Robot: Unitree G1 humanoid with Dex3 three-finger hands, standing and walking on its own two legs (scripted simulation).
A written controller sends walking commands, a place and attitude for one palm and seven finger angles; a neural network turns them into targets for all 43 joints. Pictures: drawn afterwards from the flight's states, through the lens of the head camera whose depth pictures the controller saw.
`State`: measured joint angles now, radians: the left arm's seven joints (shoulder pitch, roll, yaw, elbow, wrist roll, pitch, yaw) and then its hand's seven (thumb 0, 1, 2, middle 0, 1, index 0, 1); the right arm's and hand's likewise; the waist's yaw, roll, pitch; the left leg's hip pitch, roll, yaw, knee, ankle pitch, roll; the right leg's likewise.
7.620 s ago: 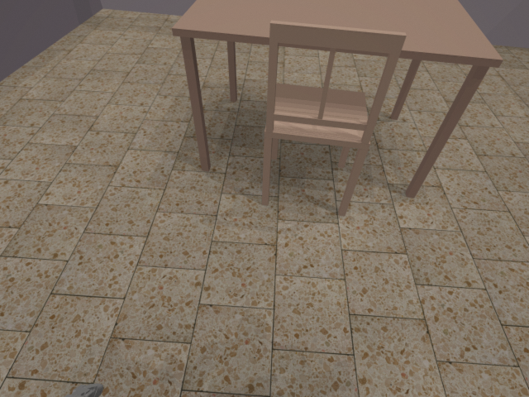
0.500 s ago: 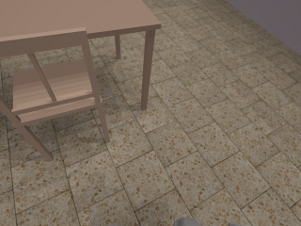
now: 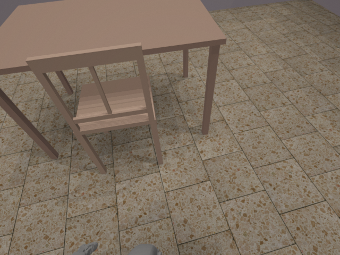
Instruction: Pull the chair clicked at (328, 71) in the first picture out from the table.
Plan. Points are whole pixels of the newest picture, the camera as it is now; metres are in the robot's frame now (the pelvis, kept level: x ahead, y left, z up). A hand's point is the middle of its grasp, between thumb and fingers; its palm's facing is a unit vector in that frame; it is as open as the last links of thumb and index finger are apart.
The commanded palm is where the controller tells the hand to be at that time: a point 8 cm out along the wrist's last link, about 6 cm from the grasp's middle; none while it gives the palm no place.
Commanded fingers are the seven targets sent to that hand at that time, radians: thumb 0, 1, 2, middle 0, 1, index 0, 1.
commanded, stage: turn to face it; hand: left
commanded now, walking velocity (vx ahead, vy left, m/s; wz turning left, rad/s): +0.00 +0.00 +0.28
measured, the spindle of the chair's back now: (101, 91) +0.75 +0.33 -0.09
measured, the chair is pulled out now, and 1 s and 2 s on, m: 0.00 0.00 0.00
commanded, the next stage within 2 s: take the last steps up to it in 0.12 s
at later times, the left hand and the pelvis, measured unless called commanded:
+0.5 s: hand out of the picture -0.01 +0.25 -0.17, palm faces +0.17 -0.97 -0.19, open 7.4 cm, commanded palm none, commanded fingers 0.00 0.90 0.90 -0.20 -0.30 -0.20 -0.30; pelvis +0.01 +0.05 +0.01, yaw +7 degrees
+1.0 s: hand out of the picture +0.14 +0.20 -0.16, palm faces +0.19 -0.96 -0.20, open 7.3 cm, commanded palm none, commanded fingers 0.00 0.90 0.90 -0.20 -0.30 -0.20 -0.30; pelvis +0.15 +0.02 +0.01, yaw +9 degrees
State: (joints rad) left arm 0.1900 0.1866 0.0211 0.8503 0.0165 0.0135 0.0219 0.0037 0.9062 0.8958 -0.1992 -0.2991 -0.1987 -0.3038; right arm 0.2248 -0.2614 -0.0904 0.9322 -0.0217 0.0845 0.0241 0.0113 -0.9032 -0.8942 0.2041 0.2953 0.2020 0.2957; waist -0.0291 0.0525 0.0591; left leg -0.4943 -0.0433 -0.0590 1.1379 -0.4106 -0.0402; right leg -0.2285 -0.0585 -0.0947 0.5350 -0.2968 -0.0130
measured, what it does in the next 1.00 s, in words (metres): walks ahead: left foot, then right foot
